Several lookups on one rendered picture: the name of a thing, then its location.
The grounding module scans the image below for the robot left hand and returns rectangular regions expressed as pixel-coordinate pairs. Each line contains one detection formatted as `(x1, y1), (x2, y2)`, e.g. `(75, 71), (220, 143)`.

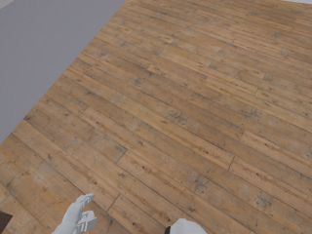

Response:
(61, 193), (97, 234)

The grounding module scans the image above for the right robot thigh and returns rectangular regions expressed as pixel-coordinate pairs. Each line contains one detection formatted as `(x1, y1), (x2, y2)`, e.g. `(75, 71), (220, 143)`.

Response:
(170, 220), (207, 234)

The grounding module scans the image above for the cupboard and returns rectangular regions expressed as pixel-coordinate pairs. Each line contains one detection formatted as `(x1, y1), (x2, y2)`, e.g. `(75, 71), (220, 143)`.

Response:
(0, 211), (13, 234)

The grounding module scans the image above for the robot left forearm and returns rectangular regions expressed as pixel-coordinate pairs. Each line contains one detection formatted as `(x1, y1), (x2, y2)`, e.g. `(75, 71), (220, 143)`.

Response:
(52, 221), (78, 234)

